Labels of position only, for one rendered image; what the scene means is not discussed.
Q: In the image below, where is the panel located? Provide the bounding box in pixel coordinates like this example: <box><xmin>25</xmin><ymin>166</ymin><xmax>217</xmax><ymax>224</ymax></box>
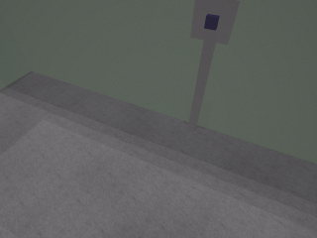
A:
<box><xmin>187</xmin><ymin>0</ymin><xmax>241</xmax><ymax>132</ymax></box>

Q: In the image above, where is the button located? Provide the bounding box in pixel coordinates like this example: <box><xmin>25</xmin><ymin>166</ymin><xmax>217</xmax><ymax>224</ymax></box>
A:
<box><xmin>204</xmin><ymin>14</ymin><xmax>220</xmax><ymax>31</ymax></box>

